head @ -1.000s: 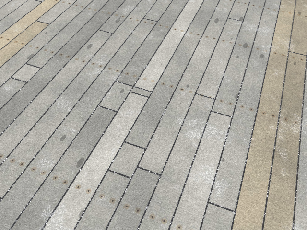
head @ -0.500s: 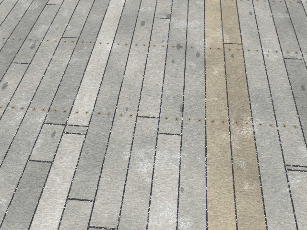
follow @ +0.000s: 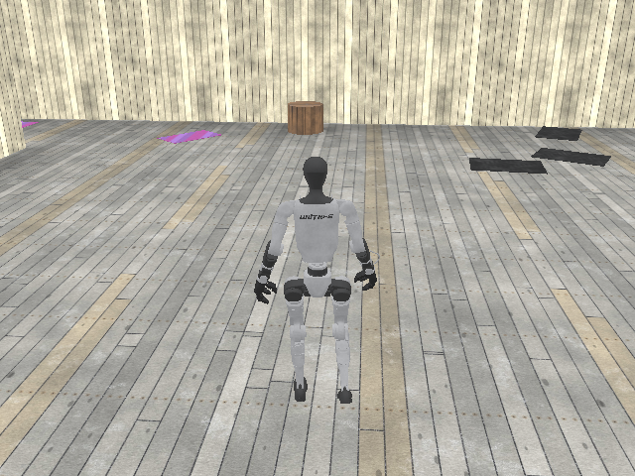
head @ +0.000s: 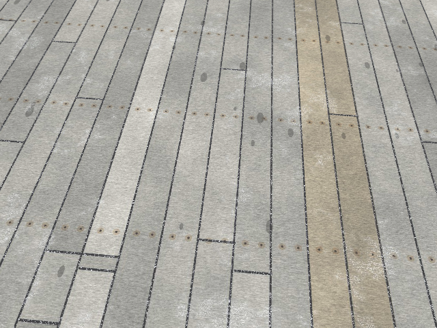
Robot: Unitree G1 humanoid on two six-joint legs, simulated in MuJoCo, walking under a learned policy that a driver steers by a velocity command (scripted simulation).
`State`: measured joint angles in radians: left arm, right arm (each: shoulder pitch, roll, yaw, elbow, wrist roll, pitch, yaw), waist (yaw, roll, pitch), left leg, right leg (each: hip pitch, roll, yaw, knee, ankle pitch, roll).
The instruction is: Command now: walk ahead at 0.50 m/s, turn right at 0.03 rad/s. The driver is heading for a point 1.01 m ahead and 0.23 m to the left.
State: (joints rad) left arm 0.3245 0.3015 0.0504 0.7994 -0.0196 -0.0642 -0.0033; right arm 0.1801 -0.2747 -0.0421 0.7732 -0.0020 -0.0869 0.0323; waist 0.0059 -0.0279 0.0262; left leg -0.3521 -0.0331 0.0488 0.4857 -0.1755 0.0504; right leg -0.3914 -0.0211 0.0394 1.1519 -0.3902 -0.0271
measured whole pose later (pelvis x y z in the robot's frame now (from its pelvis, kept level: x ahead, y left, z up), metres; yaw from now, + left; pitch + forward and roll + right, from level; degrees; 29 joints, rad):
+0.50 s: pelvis +0.27 -0.06 +0.00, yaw +5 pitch +2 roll +0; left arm 0.15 0.26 0.05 0.73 0.00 -0.09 -0.02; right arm 0.34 -0.31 -0.05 0.88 0.03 -0.06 0.00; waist -0.02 0.04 0.03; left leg -0.38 0.03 -0.05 1.13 -0.41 0.02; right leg -0.36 -0.01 -0.07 0.51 -0.17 -0.03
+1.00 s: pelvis +0.53 +0.04 -0.01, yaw +23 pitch +1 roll -1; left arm 0.23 0.29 0.07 0.85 -0.03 -0.08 0.00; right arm 0.16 -0.30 -0.08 0.71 0.02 -0.04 0.04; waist 0.01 0.00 0.08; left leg -0.43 -0.06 0.04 0.61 -0.18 0.10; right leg -0.26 -0.06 -0.02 1.18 -0.46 0.01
